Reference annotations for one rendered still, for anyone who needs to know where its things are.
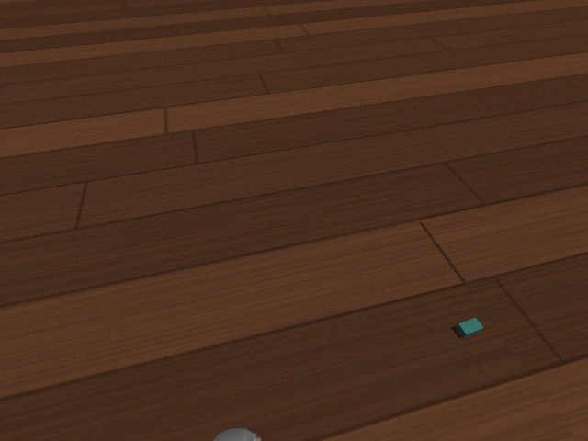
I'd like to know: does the small box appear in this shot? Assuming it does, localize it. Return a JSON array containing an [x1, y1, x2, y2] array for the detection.
[[456, 317, 484, 339]]

